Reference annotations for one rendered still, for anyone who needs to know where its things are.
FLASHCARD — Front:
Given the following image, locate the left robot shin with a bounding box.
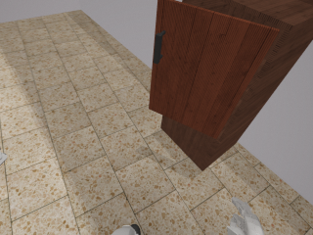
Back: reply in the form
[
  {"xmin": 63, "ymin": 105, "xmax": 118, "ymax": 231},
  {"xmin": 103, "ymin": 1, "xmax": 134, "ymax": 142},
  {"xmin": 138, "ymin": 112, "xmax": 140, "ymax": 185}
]
[{"xmin": 121, "ymin": 225, "xmax": 135, "ymax": 231}]

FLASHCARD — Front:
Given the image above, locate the robot right hand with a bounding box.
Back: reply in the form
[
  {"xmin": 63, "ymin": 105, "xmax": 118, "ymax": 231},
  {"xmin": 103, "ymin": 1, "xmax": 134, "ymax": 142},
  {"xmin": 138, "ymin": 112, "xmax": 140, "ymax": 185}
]
[{"xmin": 227, "ymin": 197, "xmax": 265, "ymax": 235}]

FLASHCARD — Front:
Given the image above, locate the cupboard door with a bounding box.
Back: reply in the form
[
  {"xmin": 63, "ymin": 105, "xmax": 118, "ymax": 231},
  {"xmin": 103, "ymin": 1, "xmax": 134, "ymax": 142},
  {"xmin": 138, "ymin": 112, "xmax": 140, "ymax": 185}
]
[{"xmin": 149, "ymin": 0, "xmax": 280, "ymax": 139}]

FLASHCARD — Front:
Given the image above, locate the left robot foot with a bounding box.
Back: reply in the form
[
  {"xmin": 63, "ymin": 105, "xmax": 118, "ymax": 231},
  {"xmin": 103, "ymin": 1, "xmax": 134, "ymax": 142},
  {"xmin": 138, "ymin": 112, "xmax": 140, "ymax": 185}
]
[{"xmin": 130, "ymin": 224, "xmax": 141, "ymax": 235}]

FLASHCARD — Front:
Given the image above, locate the handle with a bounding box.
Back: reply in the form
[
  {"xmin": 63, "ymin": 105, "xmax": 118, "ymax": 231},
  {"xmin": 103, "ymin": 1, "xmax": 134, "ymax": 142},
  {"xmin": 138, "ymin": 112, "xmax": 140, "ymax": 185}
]
[{"xmin": 153, "ymin": 30, "xmax": 166, "ymax": 64}]

